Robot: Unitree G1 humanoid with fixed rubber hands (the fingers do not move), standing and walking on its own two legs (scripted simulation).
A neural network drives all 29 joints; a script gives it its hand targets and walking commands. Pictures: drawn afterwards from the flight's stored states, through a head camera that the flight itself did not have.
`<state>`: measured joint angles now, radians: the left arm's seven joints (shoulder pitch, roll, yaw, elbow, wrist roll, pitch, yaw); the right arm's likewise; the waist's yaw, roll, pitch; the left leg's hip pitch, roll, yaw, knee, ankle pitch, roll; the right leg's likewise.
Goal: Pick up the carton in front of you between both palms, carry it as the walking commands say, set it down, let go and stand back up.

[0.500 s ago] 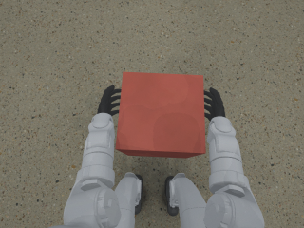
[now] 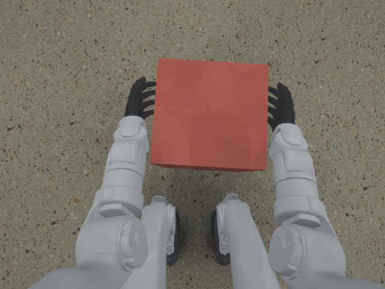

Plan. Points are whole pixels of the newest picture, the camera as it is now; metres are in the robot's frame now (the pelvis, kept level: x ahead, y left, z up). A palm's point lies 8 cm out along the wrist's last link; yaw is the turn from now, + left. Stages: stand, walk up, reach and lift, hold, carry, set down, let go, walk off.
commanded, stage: set down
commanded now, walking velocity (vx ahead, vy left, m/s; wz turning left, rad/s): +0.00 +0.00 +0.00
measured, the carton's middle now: (206, 126) +0.44 -0.03 -0.16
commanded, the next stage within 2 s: none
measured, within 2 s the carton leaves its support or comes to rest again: rests again in 1.20 s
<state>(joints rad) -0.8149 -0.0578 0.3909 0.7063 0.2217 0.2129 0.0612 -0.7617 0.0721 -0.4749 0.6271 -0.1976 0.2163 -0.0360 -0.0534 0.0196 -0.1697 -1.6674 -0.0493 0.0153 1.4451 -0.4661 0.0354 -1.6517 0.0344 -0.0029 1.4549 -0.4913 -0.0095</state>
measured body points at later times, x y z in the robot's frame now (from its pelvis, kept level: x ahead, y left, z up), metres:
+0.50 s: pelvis -0.03 +0.00 -0.13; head +0.28 +0.00 +0.19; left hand +0.50 +0.10 -0.25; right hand +0.46 -0.20 -0.25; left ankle +0.08 +0.10 -0.55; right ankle +0.07 -0.11 -0.55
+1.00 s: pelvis -0.03 -0.01 -0.21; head +0.33 -0.02 +0.05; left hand +0.54 +0.08 -0.38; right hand +0.49 -0.22 -0.37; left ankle +0.08 +0.10 -0.55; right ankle +0.07 -0.11 -0.55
